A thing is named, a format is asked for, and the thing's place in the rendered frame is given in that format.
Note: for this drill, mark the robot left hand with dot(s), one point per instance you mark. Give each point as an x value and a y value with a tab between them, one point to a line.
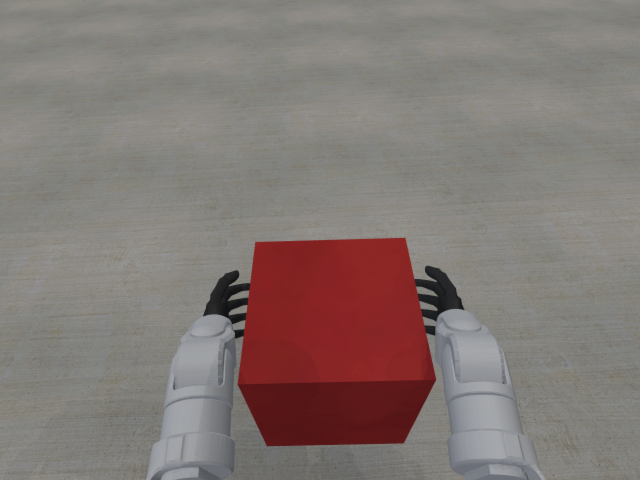
219	297

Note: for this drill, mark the robot right forearm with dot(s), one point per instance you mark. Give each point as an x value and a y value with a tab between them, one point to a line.
487	441

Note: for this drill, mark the robot right hand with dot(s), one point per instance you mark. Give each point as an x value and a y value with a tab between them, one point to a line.
446	298

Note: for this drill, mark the carton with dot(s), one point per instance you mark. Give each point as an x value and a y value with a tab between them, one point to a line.
335	350

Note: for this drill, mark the robot left forearm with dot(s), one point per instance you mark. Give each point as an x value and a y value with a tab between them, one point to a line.
195	441

